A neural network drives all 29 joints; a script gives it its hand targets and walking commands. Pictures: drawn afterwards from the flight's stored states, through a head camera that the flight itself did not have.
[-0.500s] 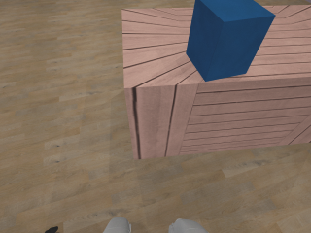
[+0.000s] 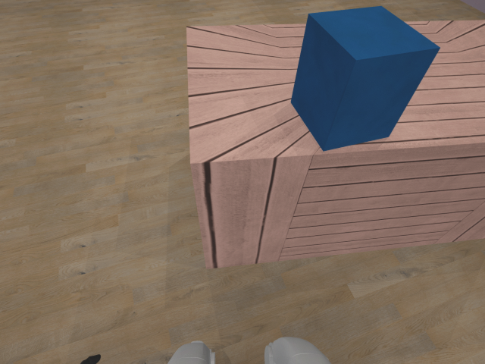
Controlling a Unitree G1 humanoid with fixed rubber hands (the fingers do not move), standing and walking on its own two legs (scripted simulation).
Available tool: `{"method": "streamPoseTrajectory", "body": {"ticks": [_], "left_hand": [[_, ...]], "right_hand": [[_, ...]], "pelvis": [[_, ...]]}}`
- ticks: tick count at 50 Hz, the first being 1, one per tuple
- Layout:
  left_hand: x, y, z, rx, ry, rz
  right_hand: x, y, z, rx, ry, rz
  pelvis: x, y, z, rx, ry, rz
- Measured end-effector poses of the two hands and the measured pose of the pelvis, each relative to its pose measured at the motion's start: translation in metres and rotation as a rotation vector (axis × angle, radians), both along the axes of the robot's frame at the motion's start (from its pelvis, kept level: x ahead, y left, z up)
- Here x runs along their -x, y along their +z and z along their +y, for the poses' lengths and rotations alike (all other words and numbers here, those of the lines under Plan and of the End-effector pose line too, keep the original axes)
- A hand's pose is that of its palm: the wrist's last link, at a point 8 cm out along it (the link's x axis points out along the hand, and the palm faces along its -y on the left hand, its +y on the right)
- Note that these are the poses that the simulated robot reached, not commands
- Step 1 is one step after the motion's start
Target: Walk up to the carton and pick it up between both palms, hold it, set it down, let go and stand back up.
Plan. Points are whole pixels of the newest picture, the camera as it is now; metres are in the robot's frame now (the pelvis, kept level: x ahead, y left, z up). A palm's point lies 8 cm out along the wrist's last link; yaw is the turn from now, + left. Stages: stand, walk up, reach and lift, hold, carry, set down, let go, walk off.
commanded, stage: walk up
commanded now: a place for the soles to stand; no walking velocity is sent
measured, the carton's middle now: (351, 80) +0.73 -0.26 +0.05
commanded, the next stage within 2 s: none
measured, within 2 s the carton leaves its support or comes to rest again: neither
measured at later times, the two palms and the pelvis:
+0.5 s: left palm out of the picture +0.12 +0.18 -0.10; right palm out of the picture +0.11 -0.46 -0.09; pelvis +0.06 -0.11 +0.00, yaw +2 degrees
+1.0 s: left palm (144, 346) +0.17 +0.19 -0.13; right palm out of the picture +0.15 -0.45 -0.07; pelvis +0.10 -0.12 -0.01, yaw +4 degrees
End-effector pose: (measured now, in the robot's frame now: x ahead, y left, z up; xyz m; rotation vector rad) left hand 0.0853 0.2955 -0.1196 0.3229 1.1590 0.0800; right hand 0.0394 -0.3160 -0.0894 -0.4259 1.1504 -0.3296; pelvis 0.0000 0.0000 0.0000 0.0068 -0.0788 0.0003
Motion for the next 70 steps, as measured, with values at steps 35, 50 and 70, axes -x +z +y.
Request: {"method": "streamPoseTrajectory", "body": {"ticks": [35,50,70], "left_hand": [[-0.038,0.017,-0.117,-0.022,0.084,0.070],[-0.085,-0.013,-0.104,0.002,0.051,-0.011],[-0.079,0.008,-0.212,-0.020,0.111,0.064]], "right_hand": [[-0.093,-0.011,-0.124,-0.010,0.075,0.102],[-0.111,0.016,-0.134,0.087,0.050,-0.005],[-0.157,-0.005,-0.243,0.056,0.106,0.089]], "pelvis": [[-0.080,0.006,-0.111,-0.002,0.063,0.065],[-0.096,-0.006,-0.123,-0.005,0.070,-0.022],[-0.134,-0.001,-0.216,-0.011,0.095,0.015]]}}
